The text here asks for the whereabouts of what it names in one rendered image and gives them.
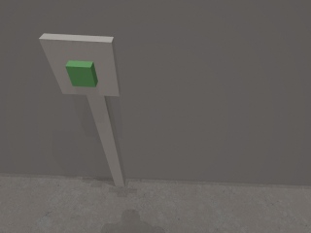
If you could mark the panel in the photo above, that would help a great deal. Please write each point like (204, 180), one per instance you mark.
(101, 50)

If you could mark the button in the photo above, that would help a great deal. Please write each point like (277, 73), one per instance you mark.
(82, 73)

